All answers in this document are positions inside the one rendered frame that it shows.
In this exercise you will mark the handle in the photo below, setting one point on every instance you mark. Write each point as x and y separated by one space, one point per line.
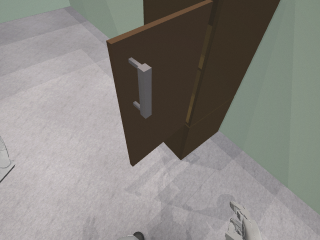
144 73

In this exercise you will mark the left robot hand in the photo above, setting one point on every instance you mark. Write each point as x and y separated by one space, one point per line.
6 164

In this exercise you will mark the right robot hand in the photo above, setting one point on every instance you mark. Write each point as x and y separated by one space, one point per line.
248 230

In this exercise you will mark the cupboard door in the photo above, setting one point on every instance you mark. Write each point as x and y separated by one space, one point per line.
172 47

